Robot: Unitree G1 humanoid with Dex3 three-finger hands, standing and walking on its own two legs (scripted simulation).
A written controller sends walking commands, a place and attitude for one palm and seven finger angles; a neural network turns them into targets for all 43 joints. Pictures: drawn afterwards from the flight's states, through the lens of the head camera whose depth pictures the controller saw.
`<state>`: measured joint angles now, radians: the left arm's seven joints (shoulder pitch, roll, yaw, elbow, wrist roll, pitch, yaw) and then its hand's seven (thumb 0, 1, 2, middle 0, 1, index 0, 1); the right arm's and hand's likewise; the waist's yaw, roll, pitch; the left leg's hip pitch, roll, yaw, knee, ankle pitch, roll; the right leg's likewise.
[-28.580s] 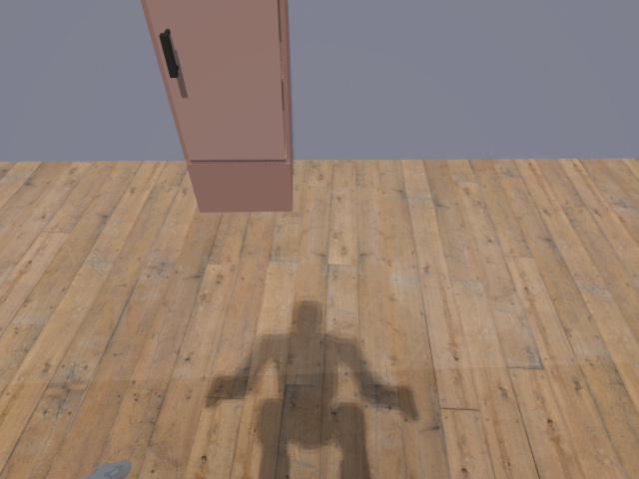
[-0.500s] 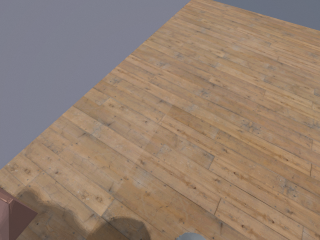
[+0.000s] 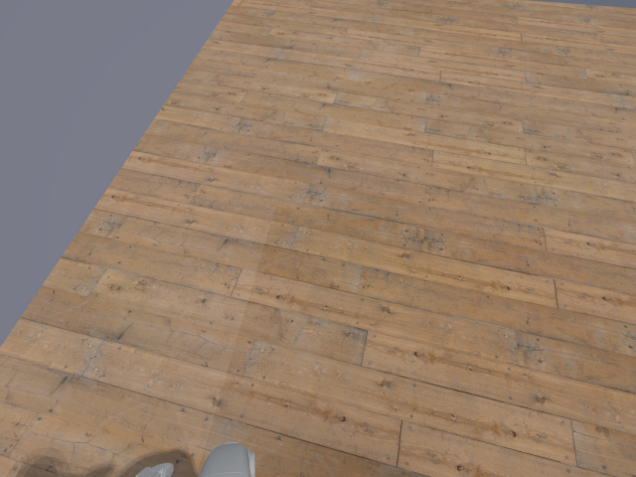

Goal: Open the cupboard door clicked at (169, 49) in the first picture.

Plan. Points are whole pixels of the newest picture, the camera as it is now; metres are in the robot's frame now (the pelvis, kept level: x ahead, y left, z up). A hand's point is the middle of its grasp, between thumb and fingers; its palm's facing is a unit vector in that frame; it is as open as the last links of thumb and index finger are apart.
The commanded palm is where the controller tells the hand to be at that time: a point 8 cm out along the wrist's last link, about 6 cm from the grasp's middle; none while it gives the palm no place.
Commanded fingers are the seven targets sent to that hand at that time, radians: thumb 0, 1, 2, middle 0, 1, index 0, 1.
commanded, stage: walk to a spot facing it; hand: left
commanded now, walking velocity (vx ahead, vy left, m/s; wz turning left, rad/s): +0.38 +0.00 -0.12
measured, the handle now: out of the picture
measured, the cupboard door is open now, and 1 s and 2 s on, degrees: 52 52 52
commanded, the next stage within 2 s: turn to face it in 0.58 s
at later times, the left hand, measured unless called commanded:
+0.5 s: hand (199, 426) +0.21 +0.19 -0.18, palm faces -0.01 -0.99 -0.13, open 7.4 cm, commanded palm none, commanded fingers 0.00 0.90 0.90 -0.20 -0.30 -0.20 -0.30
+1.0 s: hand (279, 222) +0.60 +0.09 -0.16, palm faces -0.11 -0.98 -0.17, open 7.3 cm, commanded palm none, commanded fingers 0.00 0.90 0.90 -0.20 -0.30 -0.20 -0.30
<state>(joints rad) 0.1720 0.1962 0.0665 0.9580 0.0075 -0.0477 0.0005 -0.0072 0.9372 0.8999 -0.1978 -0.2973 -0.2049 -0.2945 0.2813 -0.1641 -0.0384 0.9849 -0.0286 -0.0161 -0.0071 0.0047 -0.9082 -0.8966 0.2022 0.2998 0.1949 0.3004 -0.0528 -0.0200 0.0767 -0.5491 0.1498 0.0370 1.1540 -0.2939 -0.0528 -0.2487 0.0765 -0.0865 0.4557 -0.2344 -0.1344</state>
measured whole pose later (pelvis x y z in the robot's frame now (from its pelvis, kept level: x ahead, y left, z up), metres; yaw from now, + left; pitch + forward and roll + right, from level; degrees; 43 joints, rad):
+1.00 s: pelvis +0.46 -0.06 +0.00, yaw -3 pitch +0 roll +1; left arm 0.07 0.15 0.02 0.96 0.02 -0.04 0.02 0.00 0.91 0.90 -0.19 -0.30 -0.20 -0.29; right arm 0.34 -0.13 -0.02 1.09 -0.01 0.03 -0.01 0.00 -0.91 -0.90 0.20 0.30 0.20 0.30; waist -0.08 -0.02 0.08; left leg -0.46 0.08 0.08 1.14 -0.48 -0.05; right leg -0.30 -0.08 -0.22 0.52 -0.22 -0.05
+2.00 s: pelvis +0.51 -0.10 -0.01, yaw +35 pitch +1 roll +1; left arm 0.25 0.22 0.05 0.91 0.02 0.02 0.01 0.01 0.92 0.90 -0.20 -0.30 -0.21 -0.30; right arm 0.08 -0.25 -0.06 0.90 -0.02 0.06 0.03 0.00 -0.91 -0.90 0.20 0.30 0.19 0.30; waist 0.01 -0.05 0.10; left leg -0.30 0.01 0.09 0.58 -0.28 -0.02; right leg -0.26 -0.16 -0.26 0.66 -0.39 0.02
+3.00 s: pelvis +0.54 -0.14 +0.00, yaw +69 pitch +1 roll -1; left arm 0.16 0.27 0.07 0.89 0.02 0.06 0.00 0.01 0.91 0.90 -0.20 -0.30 -0.20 -0.29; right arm 0.14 -0.22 -0.04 0.90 -0.03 0.04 0.00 0.00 -0.90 -0.90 0.20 0.30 0.20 0.30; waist 0.01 -0.03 0.09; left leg -0.30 -0.02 -0.03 0.51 -0.22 0.03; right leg -0.50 -0.09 -0.01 1.06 -0.40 0.08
